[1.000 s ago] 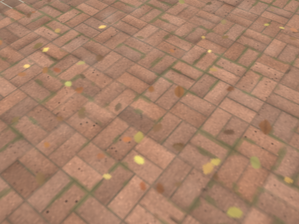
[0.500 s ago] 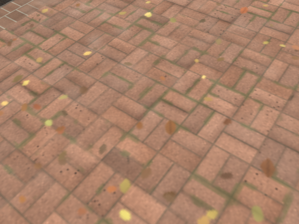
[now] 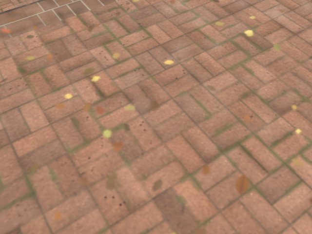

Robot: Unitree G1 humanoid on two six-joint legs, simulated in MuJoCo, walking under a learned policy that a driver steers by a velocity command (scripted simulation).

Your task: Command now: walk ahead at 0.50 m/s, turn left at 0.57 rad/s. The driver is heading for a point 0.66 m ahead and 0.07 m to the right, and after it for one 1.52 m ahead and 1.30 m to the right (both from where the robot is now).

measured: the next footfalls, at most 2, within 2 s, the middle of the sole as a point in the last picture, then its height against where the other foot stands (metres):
right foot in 0.44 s outside the picture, level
left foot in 0.92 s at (151, 169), level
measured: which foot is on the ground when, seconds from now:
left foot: down 0.00-0.46, up 0.48-0.90, down 0.92-1.00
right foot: up 0.00-0.42, down 0.44-0.92, up 0.94-1.00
